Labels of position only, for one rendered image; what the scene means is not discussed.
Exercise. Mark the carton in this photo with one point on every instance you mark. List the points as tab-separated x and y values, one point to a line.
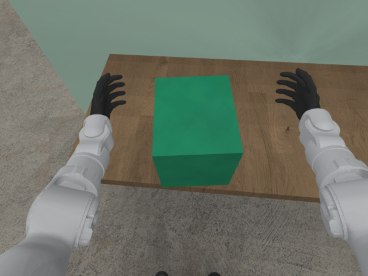
196	138

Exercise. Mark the right robot hand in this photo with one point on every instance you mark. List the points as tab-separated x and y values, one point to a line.
304	95

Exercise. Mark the right robot upper arm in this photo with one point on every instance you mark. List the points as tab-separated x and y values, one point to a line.
344	210

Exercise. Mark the left robot hand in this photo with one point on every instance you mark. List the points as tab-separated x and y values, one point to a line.
101	102

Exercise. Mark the table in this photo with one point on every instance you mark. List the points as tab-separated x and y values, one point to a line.
273	164

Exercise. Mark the robot left forearm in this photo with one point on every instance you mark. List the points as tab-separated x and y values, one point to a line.
87	165

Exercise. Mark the left robot upper arm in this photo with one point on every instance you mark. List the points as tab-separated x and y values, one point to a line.
63	219

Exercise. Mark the robot right forearm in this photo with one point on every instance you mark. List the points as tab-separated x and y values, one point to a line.
325	150

